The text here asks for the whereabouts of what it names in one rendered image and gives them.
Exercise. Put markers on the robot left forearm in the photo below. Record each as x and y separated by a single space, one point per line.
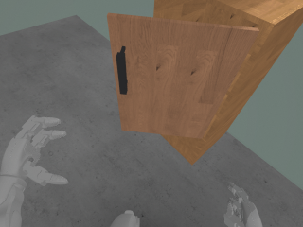
11 199

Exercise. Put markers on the right robot hand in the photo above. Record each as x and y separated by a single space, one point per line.
246 212

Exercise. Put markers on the left robot hand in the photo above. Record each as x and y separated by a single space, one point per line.
15 160

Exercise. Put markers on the cupboard door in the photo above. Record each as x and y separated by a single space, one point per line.
178 72

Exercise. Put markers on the left robot thigh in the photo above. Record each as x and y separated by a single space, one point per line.
126 220

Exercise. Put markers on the handle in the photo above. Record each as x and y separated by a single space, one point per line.
121 71

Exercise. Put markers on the left robot shin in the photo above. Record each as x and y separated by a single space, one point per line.
129 212

